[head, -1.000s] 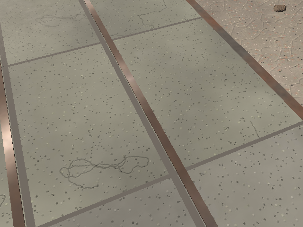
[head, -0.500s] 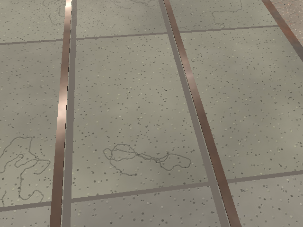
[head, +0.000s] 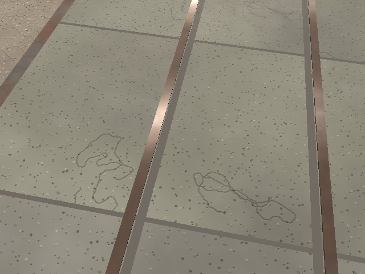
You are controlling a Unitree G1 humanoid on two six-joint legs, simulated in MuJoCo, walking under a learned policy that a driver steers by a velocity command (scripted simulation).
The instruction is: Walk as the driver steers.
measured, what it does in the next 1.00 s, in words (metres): steps on the spot: right foot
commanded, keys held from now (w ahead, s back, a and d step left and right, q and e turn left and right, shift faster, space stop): no key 1.00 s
